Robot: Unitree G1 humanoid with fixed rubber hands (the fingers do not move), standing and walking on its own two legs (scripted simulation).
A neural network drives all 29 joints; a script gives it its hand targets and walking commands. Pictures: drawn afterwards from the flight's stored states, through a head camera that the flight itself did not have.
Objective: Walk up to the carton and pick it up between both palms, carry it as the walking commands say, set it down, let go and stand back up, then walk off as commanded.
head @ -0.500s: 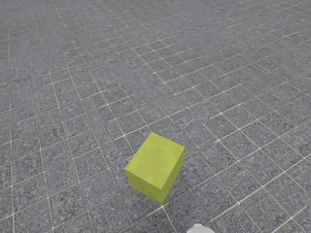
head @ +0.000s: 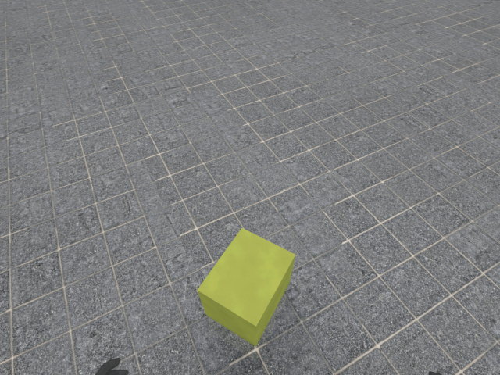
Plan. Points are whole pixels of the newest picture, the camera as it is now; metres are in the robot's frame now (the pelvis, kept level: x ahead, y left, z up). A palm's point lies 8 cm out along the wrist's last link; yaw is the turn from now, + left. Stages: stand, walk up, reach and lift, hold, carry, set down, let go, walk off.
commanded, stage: walk up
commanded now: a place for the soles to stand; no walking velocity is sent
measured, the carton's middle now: (248, 286) +0.54 +0.04 -0.64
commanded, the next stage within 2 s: none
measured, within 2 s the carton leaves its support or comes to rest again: neither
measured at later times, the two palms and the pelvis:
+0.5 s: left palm out of the picture +0.05 +0.29 -0.11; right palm out of the picture +0.09 -0.30 -0.11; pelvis +0.00 +0.00 +0.01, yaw -2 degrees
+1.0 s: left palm out of the picture +0.18 +0.45 -0.09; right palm out of the picture +0.05 -0.21 -0.17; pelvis +0.06 +0.11 -0.04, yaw -12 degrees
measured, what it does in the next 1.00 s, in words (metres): steps to the left: left foot, then right foot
